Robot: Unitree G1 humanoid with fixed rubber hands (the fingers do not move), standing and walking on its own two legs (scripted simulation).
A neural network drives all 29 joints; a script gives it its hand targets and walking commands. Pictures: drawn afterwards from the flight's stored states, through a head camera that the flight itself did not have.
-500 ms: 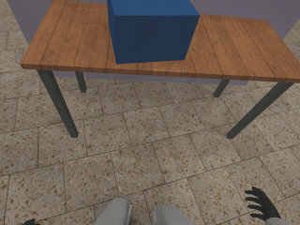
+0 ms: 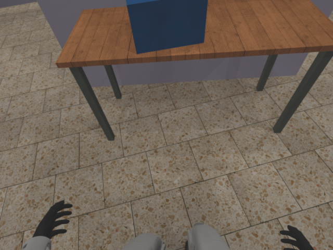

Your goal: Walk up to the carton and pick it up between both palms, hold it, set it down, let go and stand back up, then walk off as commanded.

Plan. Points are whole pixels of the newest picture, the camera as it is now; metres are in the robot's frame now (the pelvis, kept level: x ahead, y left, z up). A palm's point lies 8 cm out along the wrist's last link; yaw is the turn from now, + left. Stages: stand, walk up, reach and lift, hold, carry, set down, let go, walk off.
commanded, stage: walk off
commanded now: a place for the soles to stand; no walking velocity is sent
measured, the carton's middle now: (162, 9) +1.03 +0.08 +0.06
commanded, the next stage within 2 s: stand in 1.66 s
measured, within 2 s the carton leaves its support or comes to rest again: neither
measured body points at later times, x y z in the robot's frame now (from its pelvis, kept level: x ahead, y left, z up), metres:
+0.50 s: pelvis -0.14 -0.04 +0.00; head -0.07 -0.06 +0.44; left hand -0.03 +0.27 -0.08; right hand -0.01 -0.36 -0.11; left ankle -0.09 +0.12 -0.65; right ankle -0.11 -0.12 -0.69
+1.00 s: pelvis -0.19 -0.02 +0.01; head -0.16 -0.01 +0.46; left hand -0.05 +0.29 -0.07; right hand -0.11 -0.34 -0.09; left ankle -0.19 +0.12 -0.69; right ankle -0.13 -0.12 -0.69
